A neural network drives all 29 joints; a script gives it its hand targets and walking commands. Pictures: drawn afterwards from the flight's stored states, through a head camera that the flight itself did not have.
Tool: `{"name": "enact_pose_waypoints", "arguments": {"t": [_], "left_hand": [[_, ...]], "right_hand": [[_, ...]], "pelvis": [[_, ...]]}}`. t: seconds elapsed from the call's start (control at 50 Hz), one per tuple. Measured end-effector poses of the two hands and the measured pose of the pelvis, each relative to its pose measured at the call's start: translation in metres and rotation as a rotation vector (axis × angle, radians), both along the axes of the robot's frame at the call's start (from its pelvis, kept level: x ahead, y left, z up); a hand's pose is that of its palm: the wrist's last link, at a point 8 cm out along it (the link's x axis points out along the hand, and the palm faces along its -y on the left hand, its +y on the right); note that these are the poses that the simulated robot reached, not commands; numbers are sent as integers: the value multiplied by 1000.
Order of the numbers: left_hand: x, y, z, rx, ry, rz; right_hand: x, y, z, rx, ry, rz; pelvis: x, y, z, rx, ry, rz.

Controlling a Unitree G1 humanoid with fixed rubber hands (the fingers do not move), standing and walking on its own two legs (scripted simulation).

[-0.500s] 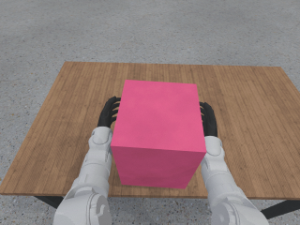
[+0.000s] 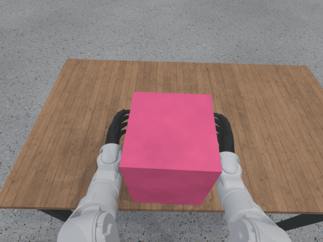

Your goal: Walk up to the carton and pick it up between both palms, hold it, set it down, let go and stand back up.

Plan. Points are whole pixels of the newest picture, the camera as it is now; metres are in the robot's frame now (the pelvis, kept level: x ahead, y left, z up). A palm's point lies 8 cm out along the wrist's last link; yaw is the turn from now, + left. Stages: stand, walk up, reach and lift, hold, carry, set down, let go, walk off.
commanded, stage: set down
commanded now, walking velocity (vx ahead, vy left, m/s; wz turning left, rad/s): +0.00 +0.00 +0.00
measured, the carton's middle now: (169, 152) +0.37 -0.01 -0.02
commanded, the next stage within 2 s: none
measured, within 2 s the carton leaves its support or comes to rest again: neither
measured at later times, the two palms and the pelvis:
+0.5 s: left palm (114, 140) +0.39 +0.13 +0.02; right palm (225, 146) +0.36 -0.16 +0.02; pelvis +0.00 +0.00 +0.00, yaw +0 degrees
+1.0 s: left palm (111, 148) +0.37 +0.14 +0.00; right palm (231, 152) +0.35 -0.17 +0.00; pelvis -0.01 +0.01 -0.01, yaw -1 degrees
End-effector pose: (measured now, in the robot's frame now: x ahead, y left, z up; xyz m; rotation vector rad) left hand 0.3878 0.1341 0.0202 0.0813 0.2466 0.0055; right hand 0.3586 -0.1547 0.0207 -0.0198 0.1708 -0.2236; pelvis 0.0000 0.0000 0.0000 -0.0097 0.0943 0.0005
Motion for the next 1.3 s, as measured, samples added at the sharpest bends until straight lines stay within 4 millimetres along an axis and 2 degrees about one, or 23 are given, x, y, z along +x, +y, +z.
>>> {"name": "enact_pose_waypoints", "arguments": {"t": [0.58,0.7,0.82,1.02,1.16,1.3], "left_hand": [[-1,-1,-2,8,-14,-2],[-6,-1,-12,-5,30,26],[-12,2,-22,-53,74,66],[-18,11,-19,-61,50,53],[-24,22,-20,-62,56,76],[-28,20,-18,-60,43,63]], "right_hand": [[-2,-2,-3,-5,-4,1],[-11,-4,-23,8,97,8],[-13,-8,-30,24,120,-2],[-11,-21,-16,34,91,-25],[-15,-25,-16,38,112,-14],[-21,-23,-18,38,101,3]], "pelvis": [[1,0,0,0,15,0],[1,0,-1,-1,29,-1],[-1,5,-3,-13,88,-5],[-10,13,-8,-23,116,-6],[-16,13,-10,-23,107,-6],[-20,12,-10,-21,101,-6]]}}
